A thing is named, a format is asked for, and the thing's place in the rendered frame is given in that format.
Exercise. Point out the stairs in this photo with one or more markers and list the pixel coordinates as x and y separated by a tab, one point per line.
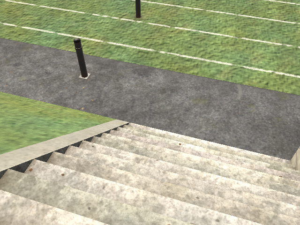
139	175

